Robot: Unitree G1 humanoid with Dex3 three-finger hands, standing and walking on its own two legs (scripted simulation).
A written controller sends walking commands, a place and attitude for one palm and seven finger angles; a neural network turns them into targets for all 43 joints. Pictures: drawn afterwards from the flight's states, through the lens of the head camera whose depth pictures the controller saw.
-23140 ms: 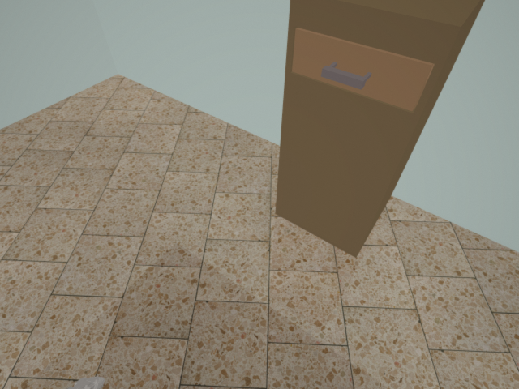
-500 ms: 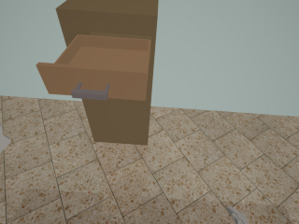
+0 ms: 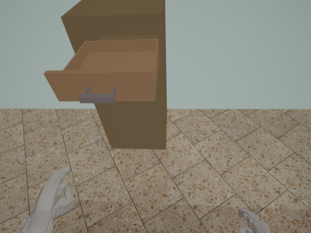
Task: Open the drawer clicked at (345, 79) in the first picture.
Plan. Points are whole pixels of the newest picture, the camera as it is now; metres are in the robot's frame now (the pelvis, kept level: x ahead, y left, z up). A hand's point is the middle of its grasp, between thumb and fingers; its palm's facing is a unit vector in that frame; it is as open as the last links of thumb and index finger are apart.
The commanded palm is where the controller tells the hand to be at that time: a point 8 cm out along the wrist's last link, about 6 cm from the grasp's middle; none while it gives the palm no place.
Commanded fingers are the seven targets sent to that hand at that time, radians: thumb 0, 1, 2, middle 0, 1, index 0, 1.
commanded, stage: let the arm hang, fingers relaxed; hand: left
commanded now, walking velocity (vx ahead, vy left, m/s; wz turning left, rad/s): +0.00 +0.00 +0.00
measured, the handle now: (98, 94) +0.56 +0.23 +0.07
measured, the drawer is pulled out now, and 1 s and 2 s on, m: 0.30 0.30 0.30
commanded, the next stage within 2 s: look to check the result in 0.94 s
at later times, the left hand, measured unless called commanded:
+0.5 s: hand out of the picture -0.07 +0.20 -0.15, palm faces +0.02 -0.97 -0.25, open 7.3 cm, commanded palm none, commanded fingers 0.00 0.90 0.90 -0.20 -0.30 -0.20 -0.30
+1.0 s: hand out of the picture +0.04 +0.18 -0.15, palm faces +0.00 -0.97 -0.23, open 7.4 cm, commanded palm none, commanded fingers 0.00 0.90 0.90 -0.20 -0.30 -0.20 -0.30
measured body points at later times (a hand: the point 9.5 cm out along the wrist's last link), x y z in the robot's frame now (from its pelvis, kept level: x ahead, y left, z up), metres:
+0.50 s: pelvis -0.01 +0.00 +0.02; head +0.01 -0.01 +0.47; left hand -0.07 +0.25 -0.13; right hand -0.05 -0.22 -0.15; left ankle +0.03 +0.11 -0.73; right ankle +0.02 -0.10 -0.73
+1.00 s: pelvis +0.00 -0.01 +0.02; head +0.01 -0.02 +0.47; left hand +0.04 +0.23 -0.13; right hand +0.00 -0.24 -0.15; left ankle +0.03 +0.11 -0.73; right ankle +0.02 -0.10 -0.73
